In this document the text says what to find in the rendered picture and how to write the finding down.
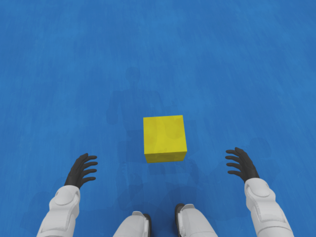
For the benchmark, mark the robot shin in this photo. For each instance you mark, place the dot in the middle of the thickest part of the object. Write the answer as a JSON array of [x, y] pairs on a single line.
[[138, 213], [187, 206]]

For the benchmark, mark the robot right shin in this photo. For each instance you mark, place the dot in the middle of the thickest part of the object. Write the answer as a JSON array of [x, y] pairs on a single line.
[[187, 206]]

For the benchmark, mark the right robot forearm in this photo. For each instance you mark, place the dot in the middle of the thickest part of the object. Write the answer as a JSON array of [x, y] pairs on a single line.
[[268, 218]]

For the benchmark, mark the left robot hand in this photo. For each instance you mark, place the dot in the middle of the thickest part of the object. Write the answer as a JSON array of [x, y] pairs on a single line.
[[75, 176]]

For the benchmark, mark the left robot forearm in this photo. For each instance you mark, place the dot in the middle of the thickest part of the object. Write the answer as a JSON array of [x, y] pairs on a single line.
[[63, 210]]

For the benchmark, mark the right robot hand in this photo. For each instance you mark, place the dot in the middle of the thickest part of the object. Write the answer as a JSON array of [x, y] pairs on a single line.
[[245, 165]]

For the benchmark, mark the robot left shin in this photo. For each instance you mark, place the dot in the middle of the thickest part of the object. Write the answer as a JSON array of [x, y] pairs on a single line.
[[138, 213]]

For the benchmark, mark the carton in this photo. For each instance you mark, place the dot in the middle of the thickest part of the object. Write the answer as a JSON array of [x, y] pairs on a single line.
[[164, 139]]

